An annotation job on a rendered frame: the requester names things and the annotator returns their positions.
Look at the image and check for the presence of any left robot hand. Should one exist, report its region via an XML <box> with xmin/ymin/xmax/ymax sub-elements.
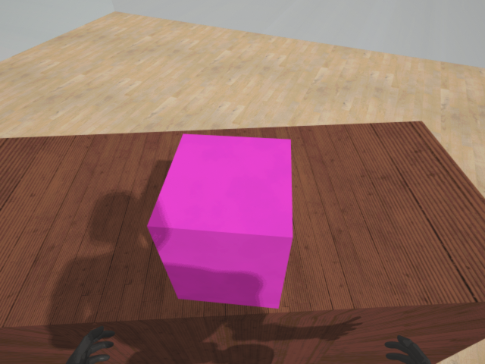
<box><xmin>66</xmin><ymin>326</ymin><xmax>115</xmax><ymax>364</ymax></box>

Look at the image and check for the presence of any right robot hand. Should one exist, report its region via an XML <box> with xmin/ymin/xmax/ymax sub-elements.
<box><xmin>385</xmin><ymin>335</ymin><xmax>431</xmax><ymax>364</ymax></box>

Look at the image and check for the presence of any carton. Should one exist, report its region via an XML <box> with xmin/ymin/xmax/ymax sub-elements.
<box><xmin>147</xmin><ymin>134</ymin><xmax>293</xmax><ymax>309</ymax></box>

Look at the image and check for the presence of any pedestal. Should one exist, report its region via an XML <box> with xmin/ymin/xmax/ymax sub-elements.
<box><xmin>0</xmin><ymin>121</ymin><xmax>485</xmax><ymax>364</ymax></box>

